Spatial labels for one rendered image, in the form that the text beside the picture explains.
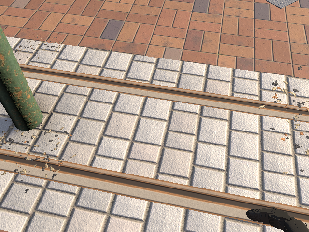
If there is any right robot hand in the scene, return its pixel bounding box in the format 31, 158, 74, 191
246, 207, 309, 232

